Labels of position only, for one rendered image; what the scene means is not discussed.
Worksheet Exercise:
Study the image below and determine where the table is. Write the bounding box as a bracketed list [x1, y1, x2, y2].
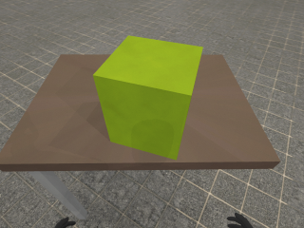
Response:
[0, 54, 280, 219]

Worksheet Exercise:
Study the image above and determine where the right robot hand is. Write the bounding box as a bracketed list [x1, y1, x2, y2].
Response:
[227, 213, 254, 228]

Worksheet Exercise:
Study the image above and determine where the carton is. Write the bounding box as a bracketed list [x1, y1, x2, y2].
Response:
[93, 35, 203, 160]

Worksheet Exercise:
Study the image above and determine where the left robot hand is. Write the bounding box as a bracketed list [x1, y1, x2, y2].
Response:
[54, 217, 76, 228]

